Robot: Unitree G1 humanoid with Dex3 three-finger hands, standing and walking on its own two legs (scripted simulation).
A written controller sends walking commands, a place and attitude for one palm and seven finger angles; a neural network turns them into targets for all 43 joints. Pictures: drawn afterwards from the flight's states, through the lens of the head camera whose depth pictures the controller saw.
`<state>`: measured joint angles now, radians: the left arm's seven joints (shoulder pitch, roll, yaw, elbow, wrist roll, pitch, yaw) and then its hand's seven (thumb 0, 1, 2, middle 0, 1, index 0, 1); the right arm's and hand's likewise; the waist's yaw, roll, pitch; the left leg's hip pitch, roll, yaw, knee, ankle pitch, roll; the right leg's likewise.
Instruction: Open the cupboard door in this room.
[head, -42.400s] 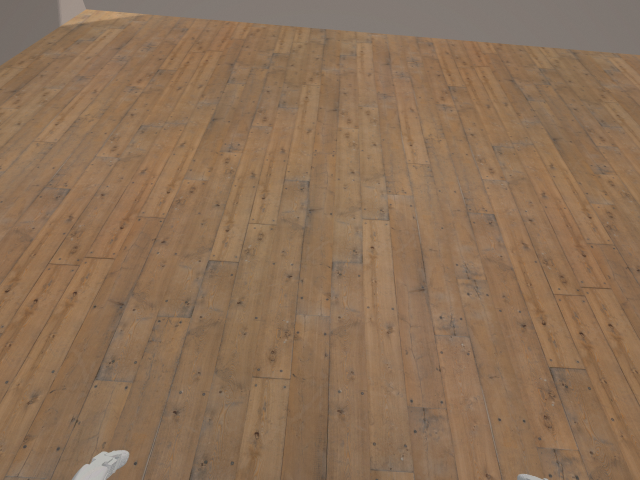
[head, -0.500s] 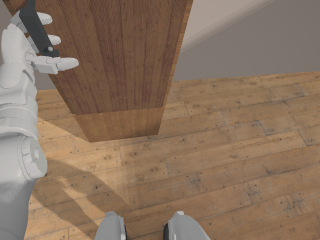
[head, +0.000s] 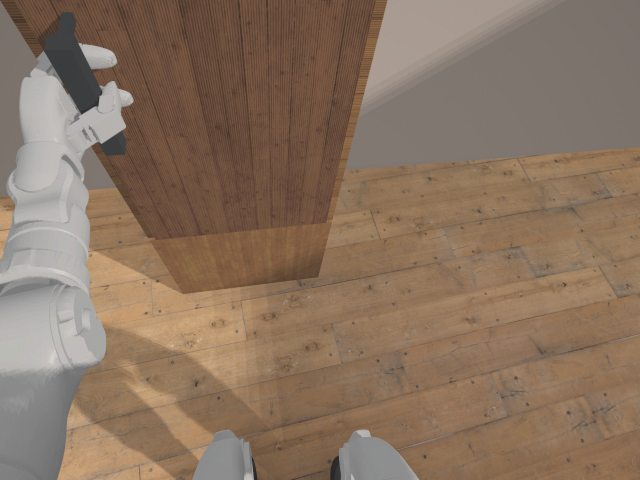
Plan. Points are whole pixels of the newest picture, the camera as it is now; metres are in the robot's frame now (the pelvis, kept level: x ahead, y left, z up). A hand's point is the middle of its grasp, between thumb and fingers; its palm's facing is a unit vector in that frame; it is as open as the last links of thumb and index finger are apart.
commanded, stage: pull the door open along its arc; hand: left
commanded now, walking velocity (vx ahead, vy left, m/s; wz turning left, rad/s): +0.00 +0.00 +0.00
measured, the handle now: (93, 90) +0.57 +0.22 +0.10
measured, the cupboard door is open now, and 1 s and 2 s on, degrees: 0 40 45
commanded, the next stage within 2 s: open thumb and fingers to let go in 1.10 s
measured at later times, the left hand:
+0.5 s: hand (122, 154) +0.47 +0.18 +0.10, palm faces +0.06 -1.00 +0.00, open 5.9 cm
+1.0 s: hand (231, 260) +0.33 +0.07 +0.11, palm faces +0.46 -0.89 +0.03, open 6.0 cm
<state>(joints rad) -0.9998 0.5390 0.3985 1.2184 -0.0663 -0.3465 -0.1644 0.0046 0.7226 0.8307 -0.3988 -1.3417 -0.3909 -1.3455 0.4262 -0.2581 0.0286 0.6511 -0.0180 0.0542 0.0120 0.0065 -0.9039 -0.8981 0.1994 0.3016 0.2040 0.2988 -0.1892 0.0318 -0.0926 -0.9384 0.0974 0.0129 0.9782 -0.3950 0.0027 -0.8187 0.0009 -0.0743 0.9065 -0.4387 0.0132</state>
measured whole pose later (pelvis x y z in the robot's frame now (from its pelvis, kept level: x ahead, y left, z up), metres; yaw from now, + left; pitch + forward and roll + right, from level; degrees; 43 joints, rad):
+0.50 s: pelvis +0.02 +0.00 +0.02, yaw -1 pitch +16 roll -2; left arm -0.58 0.36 0.35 0.83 -0.17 -0.33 -0.17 0.01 0.70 0.74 -0.39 -1.35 -0.37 -1.35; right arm 0.41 -0.25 0.00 0.59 0.02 0.10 0.03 0.01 -0.90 -0.90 0.20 0.30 0.20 0.30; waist -0.13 0.04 -0.14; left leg -0.76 0.10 0.06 0.89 -0.40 0.00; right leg -0.67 0.00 -0.03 0.84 -0.44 0.01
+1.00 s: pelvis +0.01 -0.03 +0.02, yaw +3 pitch +7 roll +0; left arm -0.07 -0.13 -0.12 0.20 0.07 -0.14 0.60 0.01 0.67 0.73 -0.33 -1.35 -0.39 -1.35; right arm 0.20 -0.18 0.00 0.55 -0.06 0.05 0.06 0.01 -0.90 -0.90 0.20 0.30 0.20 0.30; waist -0.01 0.03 -0.11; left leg -0.58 0.06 0.01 0.82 -0.36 -0.04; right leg -0.49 -0.03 -0.09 0.84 -0.47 -0.02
